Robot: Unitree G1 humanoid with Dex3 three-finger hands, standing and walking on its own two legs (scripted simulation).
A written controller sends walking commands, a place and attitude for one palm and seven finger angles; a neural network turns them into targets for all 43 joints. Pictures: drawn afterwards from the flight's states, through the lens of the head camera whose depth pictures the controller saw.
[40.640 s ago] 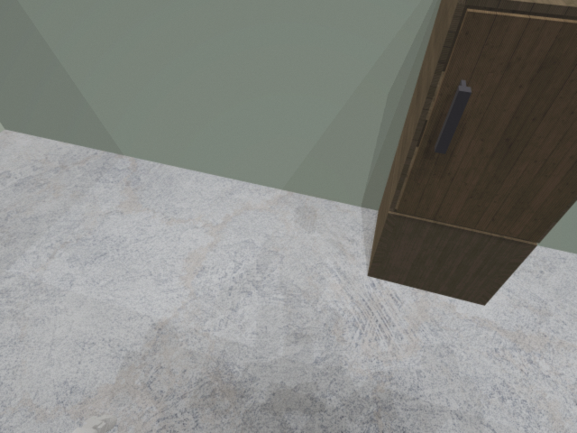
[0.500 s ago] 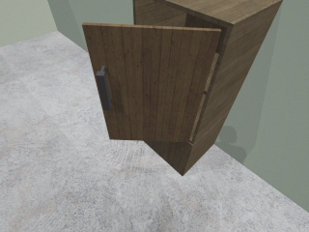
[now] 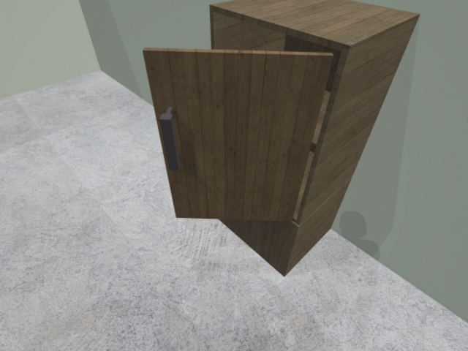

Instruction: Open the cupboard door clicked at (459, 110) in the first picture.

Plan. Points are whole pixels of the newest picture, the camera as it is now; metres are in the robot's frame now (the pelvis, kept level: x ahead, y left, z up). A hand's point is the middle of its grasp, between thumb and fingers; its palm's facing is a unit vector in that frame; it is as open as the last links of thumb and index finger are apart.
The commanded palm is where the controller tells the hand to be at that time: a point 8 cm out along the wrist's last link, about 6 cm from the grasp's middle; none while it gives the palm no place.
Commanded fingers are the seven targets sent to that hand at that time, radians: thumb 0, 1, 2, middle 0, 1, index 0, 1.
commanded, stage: look again from close up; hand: left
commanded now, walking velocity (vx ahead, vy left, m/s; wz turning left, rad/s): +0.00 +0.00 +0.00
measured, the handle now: (172, 139) +0.62 +0.20 +0.03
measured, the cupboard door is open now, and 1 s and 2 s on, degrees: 44 44 44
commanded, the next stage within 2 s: shuffle to correct the standing spot in 0.10 s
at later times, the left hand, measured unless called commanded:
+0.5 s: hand out of the picture -0.03 +0.15 -0.18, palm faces +0.10 -0.99 -0.11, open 7.4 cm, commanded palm none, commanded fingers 0.00 0.90 0.90 -0.20 -0.30 -0.20 -0.30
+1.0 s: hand out of the picture +0.08 +0.17 -0.18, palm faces +0.10 -0.98 -0.14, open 7.3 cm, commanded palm none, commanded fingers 0.00 0.90 0.90 -0.20 -0.30 -0.20 -0.30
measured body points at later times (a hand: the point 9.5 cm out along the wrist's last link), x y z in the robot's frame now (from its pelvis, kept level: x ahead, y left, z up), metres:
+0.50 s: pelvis +0.01 +0.00 +0.00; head +0.00 +0.02 +0.45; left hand -0.03 +0.20 -0.17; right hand -0.01 -0.22 -0.15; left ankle +0.04 +0.09 -0.73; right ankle +0.05 -0.13 -0.73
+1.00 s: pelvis +0.10 +0.02 +0.00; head +0.11 +0.04 +0.45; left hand +0.07 +0.22 -0.17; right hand +0.11 -0.21 -0.15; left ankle +0.14 +0.11 -0.74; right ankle +0.07 -0.11 -0.73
